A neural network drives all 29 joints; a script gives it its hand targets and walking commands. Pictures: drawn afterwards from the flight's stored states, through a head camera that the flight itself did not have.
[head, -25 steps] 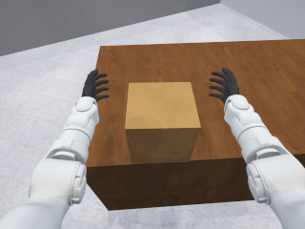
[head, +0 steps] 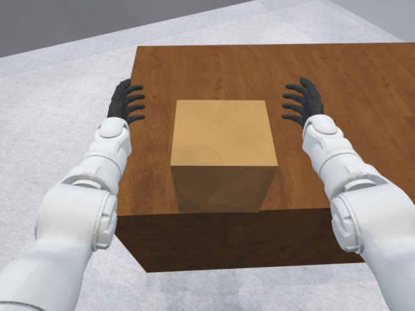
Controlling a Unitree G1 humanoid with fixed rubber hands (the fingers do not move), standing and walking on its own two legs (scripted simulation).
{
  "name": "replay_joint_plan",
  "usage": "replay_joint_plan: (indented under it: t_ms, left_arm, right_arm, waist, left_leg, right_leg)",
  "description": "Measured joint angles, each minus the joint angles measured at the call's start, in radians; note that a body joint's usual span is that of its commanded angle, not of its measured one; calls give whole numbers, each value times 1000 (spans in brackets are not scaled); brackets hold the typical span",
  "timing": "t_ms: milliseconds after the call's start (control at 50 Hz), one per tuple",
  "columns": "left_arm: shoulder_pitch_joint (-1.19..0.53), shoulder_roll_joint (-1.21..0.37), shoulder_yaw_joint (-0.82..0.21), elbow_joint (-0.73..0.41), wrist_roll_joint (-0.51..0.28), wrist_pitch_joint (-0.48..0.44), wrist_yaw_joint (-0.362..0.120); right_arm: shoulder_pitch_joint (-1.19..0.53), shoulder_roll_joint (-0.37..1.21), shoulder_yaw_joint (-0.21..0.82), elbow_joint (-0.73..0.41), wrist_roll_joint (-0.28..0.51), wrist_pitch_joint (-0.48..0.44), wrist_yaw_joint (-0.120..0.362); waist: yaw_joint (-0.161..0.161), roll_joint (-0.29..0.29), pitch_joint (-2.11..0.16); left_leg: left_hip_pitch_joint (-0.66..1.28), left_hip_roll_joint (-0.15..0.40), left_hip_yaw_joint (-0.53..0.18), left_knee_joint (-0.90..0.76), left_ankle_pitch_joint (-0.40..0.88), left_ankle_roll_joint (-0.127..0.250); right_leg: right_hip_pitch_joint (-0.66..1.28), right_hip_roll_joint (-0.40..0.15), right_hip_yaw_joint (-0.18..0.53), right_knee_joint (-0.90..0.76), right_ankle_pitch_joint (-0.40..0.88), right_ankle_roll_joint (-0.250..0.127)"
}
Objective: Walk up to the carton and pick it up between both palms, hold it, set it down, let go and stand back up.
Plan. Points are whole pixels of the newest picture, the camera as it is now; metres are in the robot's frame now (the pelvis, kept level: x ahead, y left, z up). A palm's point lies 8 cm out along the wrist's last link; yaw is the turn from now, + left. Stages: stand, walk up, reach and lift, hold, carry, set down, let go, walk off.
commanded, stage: reach and lift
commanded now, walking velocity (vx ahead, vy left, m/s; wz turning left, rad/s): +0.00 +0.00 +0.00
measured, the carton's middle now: (219, 159) +0.46 +0.01 -0.03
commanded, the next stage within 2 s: none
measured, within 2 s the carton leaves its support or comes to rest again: neither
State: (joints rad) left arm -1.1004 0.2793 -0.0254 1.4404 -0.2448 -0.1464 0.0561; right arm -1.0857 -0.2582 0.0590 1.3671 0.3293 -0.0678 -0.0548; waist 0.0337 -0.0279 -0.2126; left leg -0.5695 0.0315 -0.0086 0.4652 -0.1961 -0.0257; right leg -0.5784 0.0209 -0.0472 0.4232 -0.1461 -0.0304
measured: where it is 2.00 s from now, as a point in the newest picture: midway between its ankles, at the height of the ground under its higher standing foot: outside the picture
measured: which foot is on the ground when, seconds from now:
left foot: down 0.00-1.00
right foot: down 0.00-1.00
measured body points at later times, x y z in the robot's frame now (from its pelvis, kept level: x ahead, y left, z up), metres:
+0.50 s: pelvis +0.00 +0.00 -0.02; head +0.12 +0.00 +0.41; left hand +0.47 +0.19 +0.01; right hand +0.48 -0.16 +0.02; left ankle +0.00 +0.13 -0.73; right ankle +0.02 -0.10 -0.73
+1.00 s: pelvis +0.01 +0.01 +0.01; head +0.12 +0.01 +0.44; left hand +0.44 +0.16 +0.02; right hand +0.44 -0.13 +0.02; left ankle +0.00 +0.13 -0.74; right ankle +0.02 -0.10 -0.74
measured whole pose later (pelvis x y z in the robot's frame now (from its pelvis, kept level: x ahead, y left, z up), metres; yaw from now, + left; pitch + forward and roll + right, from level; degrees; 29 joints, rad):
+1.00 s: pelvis +0.01 +0.01 +0.01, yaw -1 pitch +17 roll +0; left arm -0.85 -0.02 0.62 1.21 0.39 -0.37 0.08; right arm -0.79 0.08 -0.70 1.05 -0.53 -0.36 -0.04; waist 0.02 0.00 -0.08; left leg -0.52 0.02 0.03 0.40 -0.18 0.00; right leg -0.53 0.01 -0.03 0.35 -0.13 -0.01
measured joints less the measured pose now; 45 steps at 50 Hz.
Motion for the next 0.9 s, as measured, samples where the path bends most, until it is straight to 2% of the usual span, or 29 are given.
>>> replay_joint_plan:
  t_ms: [60,140,280,480,560,620,700,760,820,860,900]
  left_arm:
    - [22,-6,-7,52,-7,-65,-8]
    - [64,-24,-2,75,-5,-142,6]
    - [98,-68,35,69,5,-226,22]
    - [75,-81,114,54,51,-257,8]
    - [71,-87,130,60,73,-269,3]
    - [62,-99,147,73,97,-272,6]
    - [64,-128,201,55,163,-269,13]
    - [82,-152,298,14,253,-257,35]
    - [116,-182,422,-48,373,-255,40]
    - [144,-210,502,-93,458,-258,40]
    - [177,-239,566,-136,528,-252,42]
  right_arm:
    - [31,25,-37,18,-36,-48,-2]
    - [81,52,-72,10,-72,-115,1]
    - [135,68,-80,-17,-100,-210,0]
    - [99,53,-26,-26,-79,-261,-26]
    - [76,65,-42,-5,-94,-264,-28]
    - [60,87,-84,20,-134,-257,-28]
    - [68,139,-199,4,-239,-248,-42]
    - [92,176,-322,-37,-354,-246,-63]
    - [136,222,-484,-113,-530,-256,-59]
    - [174,255,-593,-174,-662,-273,-31]
    - [217,287,-671,-232,-758,-283,-6]
  waist:
    - [-18,-5,-15]
    - [-32,-2,-36]
    - [-22,18,-66]
    - [2,27,-67]
    - [-1,27,-62]
    - [-5,22,-51]
    - [-15,17,-35]
    - [-23,11,-13]
    - [-34,15,26]
    - [-39,22,63]
    - [-36,26,92]
  left_leg:
    - [-48,-4,-3,18,-3,0]
    - [-132,-4,-4,59,-15,1]
    - [-268,3,4,143,-51,2]
    - [-311,9,25,185,-74,5]
    - [-296,6,22,180,-71,4]
    - [-279,4,18,173,-66,3]
    - [-257,1,13,155,-56,4]
    - [-224,-1,15,125,-42,0]
    - [-165,-5,17,74,-22,13]
    - [-104,-7,19,29,-7,10]
    - [-46,-8,25,-10,7,17]
  right_leg:
    - [-49,-5,-4,24,-8,0]
    - [-132,-6,-5,61,-19,1]
    - [-267,-2,1,136,-45,3]
    - [-322,2,17,191,-69,3]
    - [-306,-1,14,190,-71,2]
    - [-288,-3,10,185,-69,2]
    - [-264,-5,5,166,-61,1]
    - [-231,-8,6,136,-48,6]
    - [-168,-10,6,83,-28,5]
    - [-105,-13,4,35,-9,15]
    - [-46,-13,7,-10,6,16]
